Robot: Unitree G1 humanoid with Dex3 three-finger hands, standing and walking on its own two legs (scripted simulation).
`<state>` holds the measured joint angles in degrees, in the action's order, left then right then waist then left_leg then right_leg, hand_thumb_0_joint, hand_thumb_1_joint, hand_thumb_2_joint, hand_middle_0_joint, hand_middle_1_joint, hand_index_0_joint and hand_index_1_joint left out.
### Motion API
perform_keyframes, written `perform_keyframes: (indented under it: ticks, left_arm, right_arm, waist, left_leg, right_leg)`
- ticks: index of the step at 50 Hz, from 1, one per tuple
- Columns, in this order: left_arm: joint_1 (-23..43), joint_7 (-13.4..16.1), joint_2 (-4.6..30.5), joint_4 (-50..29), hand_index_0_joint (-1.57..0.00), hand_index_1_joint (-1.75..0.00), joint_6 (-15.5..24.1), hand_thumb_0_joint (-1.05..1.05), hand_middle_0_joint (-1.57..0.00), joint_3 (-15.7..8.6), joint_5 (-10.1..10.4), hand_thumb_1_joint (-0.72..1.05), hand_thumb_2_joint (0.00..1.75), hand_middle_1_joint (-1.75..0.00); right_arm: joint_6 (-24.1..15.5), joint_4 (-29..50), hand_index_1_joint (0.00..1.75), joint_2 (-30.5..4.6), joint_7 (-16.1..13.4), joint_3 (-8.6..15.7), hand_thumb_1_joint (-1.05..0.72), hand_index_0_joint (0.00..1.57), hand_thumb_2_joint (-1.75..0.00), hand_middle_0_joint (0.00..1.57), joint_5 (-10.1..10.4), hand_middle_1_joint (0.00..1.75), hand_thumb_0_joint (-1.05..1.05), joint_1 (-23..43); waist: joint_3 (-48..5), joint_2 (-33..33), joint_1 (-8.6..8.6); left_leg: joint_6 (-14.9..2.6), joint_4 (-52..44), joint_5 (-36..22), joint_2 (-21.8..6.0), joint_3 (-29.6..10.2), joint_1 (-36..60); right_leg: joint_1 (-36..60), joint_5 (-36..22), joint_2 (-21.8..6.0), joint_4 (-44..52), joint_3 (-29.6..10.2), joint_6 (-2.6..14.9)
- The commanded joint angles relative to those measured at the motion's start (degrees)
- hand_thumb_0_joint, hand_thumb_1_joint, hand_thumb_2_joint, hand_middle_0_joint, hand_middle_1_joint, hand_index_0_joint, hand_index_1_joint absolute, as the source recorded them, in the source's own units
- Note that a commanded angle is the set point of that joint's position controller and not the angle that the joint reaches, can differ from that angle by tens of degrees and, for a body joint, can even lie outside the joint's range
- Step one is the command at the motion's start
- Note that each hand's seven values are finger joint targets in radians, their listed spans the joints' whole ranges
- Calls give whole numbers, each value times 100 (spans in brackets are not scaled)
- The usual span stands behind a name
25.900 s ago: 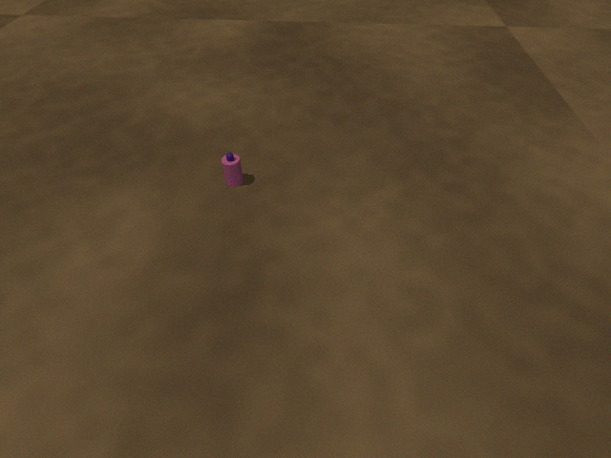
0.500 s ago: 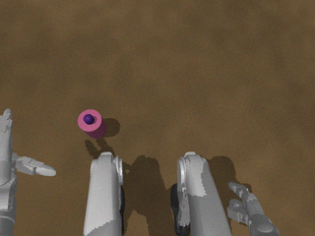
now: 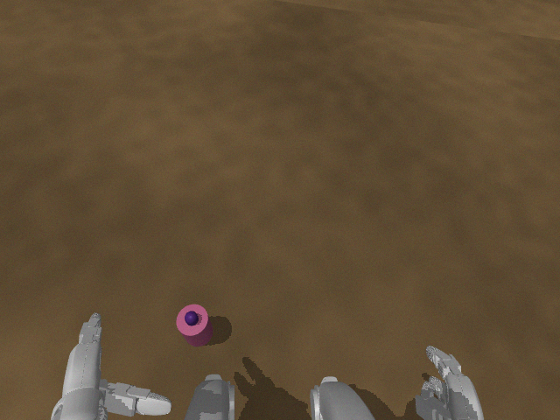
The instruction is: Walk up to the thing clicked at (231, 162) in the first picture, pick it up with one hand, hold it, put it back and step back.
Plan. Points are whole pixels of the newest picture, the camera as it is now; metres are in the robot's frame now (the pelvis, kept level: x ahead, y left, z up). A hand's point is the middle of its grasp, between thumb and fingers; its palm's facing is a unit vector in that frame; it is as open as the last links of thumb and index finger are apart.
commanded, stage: home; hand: left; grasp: from the side
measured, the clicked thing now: (194, 324) +0.42 +0.22 -0.58
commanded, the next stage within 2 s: stand in 1.92 s
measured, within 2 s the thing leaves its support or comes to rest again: neither
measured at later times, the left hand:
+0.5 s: hand (124, 402) +0.17 +0.19 +0.00, palm faces +0.12 -0.95 -0.30, open 17.4 cm
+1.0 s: hand (137, 394) +0.18 +0.17 +0.00, palm faces +0.11 -0.95 -0.29, open 17.4 cm
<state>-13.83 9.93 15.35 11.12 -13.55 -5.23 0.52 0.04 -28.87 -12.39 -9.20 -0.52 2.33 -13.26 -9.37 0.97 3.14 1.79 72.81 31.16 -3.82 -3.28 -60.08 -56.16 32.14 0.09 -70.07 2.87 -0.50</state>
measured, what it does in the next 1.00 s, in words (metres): rises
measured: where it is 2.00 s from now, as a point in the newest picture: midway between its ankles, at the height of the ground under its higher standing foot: outside the picture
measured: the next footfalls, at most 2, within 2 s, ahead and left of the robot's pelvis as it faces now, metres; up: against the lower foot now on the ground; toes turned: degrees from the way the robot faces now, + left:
none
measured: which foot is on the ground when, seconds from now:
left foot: down 0.00-1.00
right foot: down 0.00-1.00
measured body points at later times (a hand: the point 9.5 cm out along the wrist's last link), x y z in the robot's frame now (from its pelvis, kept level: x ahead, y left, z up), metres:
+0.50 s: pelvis +0.02 +0.00 +0.05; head +0.04 +0.01 +0.50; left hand +0.16 +0.24 +0.02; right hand +0.19 -0.23 -0.01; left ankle +0.03 +0.13 -0.63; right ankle +0.02 -0.13 -0.63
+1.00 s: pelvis +0.02 -0.01 +0.06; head +0.04 -0.01 +0.51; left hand +0.17 +0.22 +0.02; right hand +0.18 -0.25 -0.02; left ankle +0.03 +0.13 -0.63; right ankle +0.02 -0.13 -0.63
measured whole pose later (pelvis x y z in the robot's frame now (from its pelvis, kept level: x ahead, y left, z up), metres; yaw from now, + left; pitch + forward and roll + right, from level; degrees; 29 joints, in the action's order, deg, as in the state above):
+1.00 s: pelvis +0.02 -0.01 +0.06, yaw +1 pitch +8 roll -2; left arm -26.7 7.6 11.5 -0.3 -15.9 0.8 0.6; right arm -6.3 -29.0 -11.8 -11.1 -1.4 0.6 -15.9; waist -5.8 2.4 1.5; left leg 2.3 54.9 25.7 -3.4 -2.5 -37.1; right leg -33.6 27.2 -0.2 -52.9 2.9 -0.1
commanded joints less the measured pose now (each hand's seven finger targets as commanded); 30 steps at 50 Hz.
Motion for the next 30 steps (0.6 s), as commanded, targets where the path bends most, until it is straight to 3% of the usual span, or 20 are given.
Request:
perform_keyframes:
  ticks: [1,5,10,15,18,25,30]
  left_arm:
    - [-302,197,594,-1466,-5,-6,-17,0,-5,-120,6,-52,8,-6]
    - [-786,195,388,-1995,-5,-5,-165,0,-5,177,33,-54,6,-5]
    - [-1137,108,230,-2320,-5,-5,-216,0,-5,342,28,-55,5,-5]
    - [-1289,-3,243,-2599,-5,-5,-150,0,-5,305,15,-56,5,-5]
    - [-1307,-54,207,-2342,-5,-5,-122,0,-5,259,-7,-54,6,-5]
    - [-1033,-82,277,-2545,-5,-5,-29,0,-5,285,-37,-55,5,-5]
    - [-1040,-77,261,-2301,-5,-5,-43,0,-5,292,-27,-56,5,-5]
  right_arm:
    - [-351,846,30,-681,-173,242,-90,20,-90,20,-19,30,0,-19]
    - [-480,998,30,-624,-243,210,-90,20,-90,20,-36,30,0,3]
    - [-648,1111,30,-579,-271,168,-90,20,-90,20,-81,30,0,99]
    - [-779,1148,30,-593,-250,161,-90,20,-90,20,-113,30,0,114]
    - [-831,1099,30,-592,-242,170,-90,20,-90,20,-149,30,0,74]
    - [-902,1051,30,-577,-261,149,-90,20,-90,20,-180,30,0,83]
    - [-934,972,30,-562,-262,113,-90,20,-90,20,-171,30,0,138]
  waist:
    - [-1141,517,-73]
    - [-806,335,-89]
    - [-133,87,-101]
    - [-10,142,-118]
    - [-66,75,-89]
    - [-536,211,-112]
    - [-180,222,-141]
  left_leg:
    - [-189,-1656,-1328,236,247,2012]
    - [-190,-2072,-1318,232,217,2341]
    - [-205,-2481,-939,242,191,2382]
    - [-171,-2691,-903,223,171,2549]
    - [-170,-2629,-1174,242,203,2683]
    - [-159,-2515,-1711,295,281,3004]
    - [-155,-2644,-1480,295,263,2949]
  right_leg:
    - [1438,-1454,95,1626,40,116]
    - [1781,-1417,130,1986,144,102]
    - [1870,-1042,172,2367,224,76]
    - [2007,-968,182,2468,217,76]
    - [2114,-1183,175,2482,177,66]
    - [2441,-1718,126,2492,75,58]
    - [2357,-1492,115,2614,99,55]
